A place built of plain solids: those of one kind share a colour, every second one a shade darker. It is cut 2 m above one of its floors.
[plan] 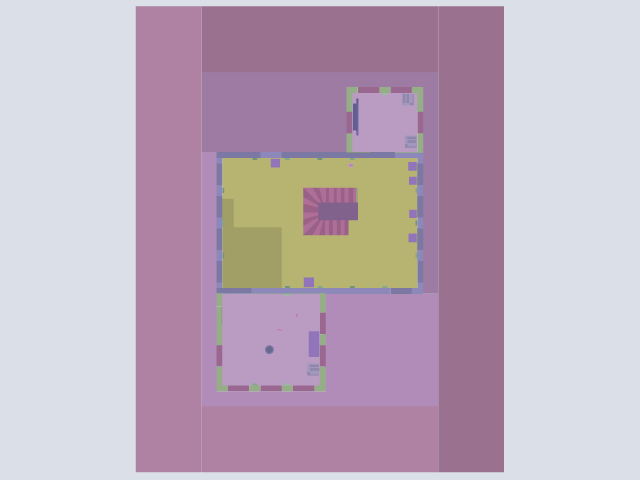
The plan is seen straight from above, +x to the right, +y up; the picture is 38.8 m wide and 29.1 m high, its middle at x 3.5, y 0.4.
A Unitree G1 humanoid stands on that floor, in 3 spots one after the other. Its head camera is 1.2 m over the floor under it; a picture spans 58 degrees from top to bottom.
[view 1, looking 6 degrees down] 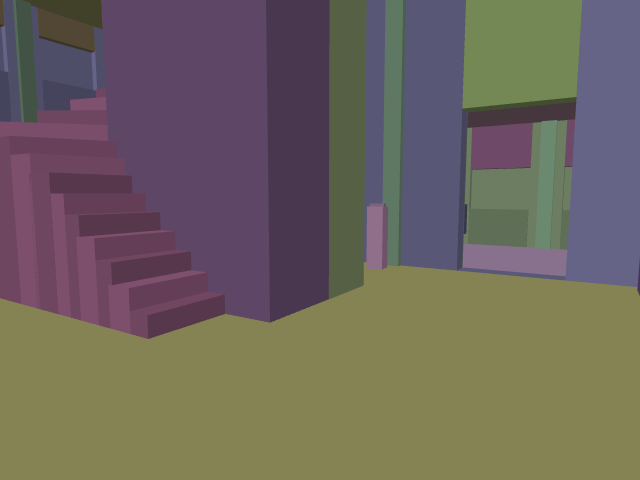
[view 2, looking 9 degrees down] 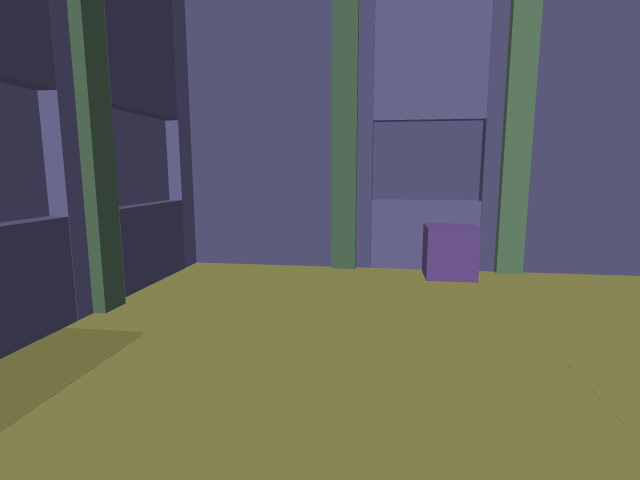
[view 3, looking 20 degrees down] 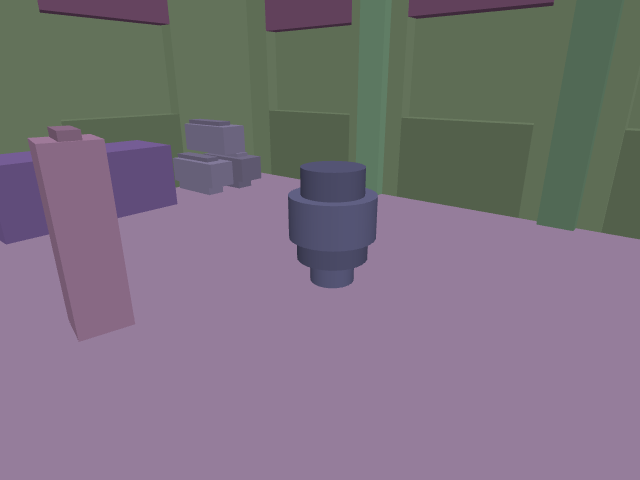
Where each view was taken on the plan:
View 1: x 8.30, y -1.52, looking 122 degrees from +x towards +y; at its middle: store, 4.74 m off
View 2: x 0.00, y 0.00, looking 98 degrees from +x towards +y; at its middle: wall_storey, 5.49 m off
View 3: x -1.12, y -4.21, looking -51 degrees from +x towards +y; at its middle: jar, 2.45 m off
